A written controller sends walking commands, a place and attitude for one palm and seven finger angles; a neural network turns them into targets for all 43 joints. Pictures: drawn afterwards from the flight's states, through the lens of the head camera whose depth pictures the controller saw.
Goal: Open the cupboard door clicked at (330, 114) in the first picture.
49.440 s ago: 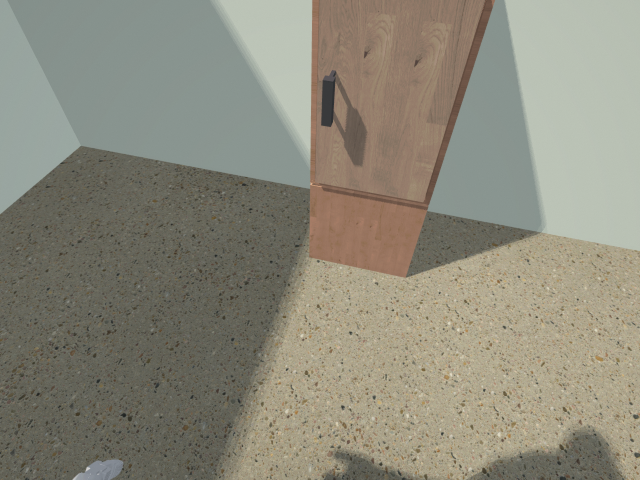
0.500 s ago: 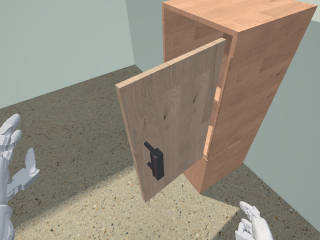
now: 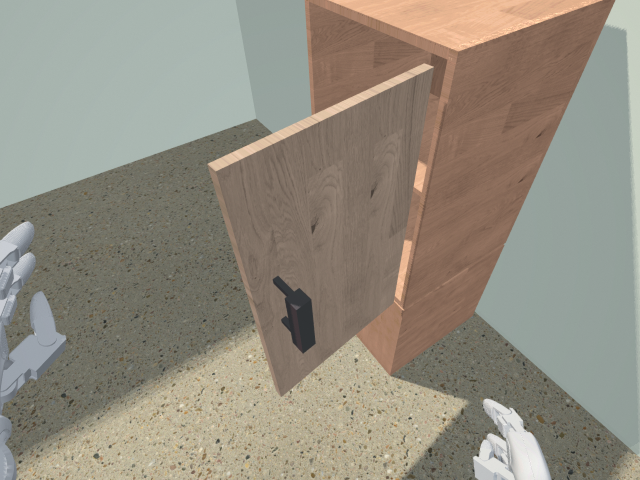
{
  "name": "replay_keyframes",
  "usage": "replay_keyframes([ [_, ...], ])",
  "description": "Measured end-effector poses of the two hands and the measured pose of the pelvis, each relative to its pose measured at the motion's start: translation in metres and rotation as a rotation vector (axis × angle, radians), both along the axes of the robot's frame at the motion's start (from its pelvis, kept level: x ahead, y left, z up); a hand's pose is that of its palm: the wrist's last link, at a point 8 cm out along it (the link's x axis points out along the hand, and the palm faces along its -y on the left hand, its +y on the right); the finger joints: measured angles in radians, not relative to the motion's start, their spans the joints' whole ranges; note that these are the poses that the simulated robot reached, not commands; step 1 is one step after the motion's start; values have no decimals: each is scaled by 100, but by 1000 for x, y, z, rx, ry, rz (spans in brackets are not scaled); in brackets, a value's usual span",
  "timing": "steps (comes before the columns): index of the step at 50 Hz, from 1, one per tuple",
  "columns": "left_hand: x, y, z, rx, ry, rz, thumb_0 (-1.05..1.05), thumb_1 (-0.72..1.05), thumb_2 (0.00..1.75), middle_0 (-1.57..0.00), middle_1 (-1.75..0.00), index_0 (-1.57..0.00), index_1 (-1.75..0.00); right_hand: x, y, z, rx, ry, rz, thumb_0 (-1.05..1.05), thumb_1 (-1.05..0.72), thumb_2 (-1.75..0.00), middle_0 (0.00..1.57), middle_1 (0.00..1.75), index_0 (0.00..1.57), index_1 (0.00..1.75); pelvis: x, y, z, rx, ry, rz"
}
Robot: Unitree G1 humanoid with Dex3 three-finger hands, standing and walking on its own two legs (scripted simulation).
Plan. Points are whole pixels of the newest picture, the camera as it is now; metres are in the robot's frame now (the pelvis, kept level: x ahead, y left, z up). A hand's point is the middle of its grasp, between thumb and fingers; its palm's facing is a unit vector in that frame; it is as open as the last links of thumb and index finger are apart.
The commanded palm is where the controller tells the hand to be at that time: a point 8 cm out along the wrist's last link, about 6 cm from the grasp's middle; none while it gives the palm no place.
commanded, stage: step back with the hand held close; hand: left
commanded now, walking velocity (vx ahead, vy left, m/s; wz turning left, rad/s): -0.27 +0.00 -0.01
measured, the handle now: (292, 313) +0.36 +0.09 -0.03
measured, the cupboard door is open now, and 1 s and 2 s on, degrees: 97 97 97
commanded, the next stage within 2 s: stop stepping back and stand still in 1.04 s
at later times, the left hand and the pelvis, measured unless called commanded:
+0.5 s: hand out of the picture +0.13 +0.29 +0.15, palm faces +0.37 -0.77 -0.51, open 7.4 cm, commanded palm +0.07 +0.33 +0.17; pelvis -0.08 +0.03 -0.01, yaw +0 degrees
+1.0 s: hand out of the picture +0.03 +0.32 +0.17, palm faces +0.47 -0.76 -0.45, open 7.4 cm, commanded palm -0.04 +0.34 +0.17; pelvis -0.17 +0.04 -0.01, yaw +2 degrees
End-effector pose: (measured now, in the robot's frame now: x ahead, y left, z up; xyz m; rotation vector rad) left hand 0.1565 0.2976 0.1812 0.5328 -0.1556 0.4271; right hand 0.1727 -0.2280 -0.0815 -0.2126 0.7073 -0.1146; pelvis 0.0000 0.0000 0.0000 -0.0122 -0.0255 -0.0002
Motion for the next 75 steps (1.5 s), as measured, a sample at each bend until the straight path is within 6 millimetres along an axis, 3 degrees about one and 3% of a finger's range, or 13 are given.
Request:
replay_keyframes([
  [8,-2,5,-5,45,82,-59,1,89,89,-21,-30,-21,-30,-17,-7,1,-19,41,-79,1,-90,-90,20,30,21,30,-13,11,0,2,31,-21],
  [15,-19,15,-7,52,77,-77,2,89,89,-21,-30,-21,-30,-44,0,5,-39,59,-99,1,-90,-90,20,30,20,30,-35,20,-1,-6,30,-25],
  [27,-74,37,-8,84,-8,-64,1,89,89,-21,-30,-21,-30,-96,25,3,-56,46,-53,1,-90,-90,21,30,21,30,-83,34,-9,-30,12,2],
  [36,-132,40,-11,76,-45,8,2,89,89,-21,-30,-21,-30,-123,34,-12,-46,54,22,1,-90,-90,21,30,21,30,-117,32,-17,-29,2,38],
  [42,-142,49,-13,44,-121,-25,1,89,89,-21,-30,-21,-30,-147,39,-11,-90,60,1,1,-90,-90,21,30,21,30,-139,44,-20,-48,-11,38],
  [47,-156,60,1,89,-143,-31,2,89,89,-21,-30,-21,-30,-164,49,-1,-57,29,4,1,-90,-90,21,30,21,30,-161,41,-14,-86,14,53],
  [51,-179,53,5,66,-144,-37,2,89,89,-21,-30,-21,-30,-174,54,2,-27,2,31,1,-90,-90,21,30,21,30,-177,38,-12,-78,66,25],
  [55,-195,36,-2,87,-148,-84,1,89,90,-21,-30,-21,-30,-187,51,-8,-15,-22,51,1,-90,-90,21,30,21,30,-203,34,-24,-20,93,-49],
  [59,-193,28,-5,49,-154,-146,1,89,90,-21,-30,-21,-30,-217,43,-12,-31,18,-14,1,-90,-90,21,30,21,30,-213,39,-22,-33,48,-55],
  [63,-194,29,-7,33,-127,-186,1,89,89,-21,-30,-21,-30,-252,33,-2,-39,3,-87,1,-90,-90,21,30,21,30,-233,38,-19,-20,17,-59],
  [66,-212,26,-1,56,-88,-193,2,89,89,-21,-30,-21,-30,-281,25,5,-36,-17,-106,1,-90,-90,21,30,21,30,-251,35,-14,-20,14,-48],
  [70,-253,17,8,99,-47,-199,2,89,89,-21,-30,-21,-30,-318,14,3,-42,25,-126,1,-90,-90,21,30,21,30,-269,33,-10,8,15,-54],
  [75,-274,33,6,54,-107,-89,1,88,89,-21,-30,-22,-30,-358,4,-5,-85,121,-156,1,-90,-90,21,30,21,30,-274,37,-4,30,30,-68],
])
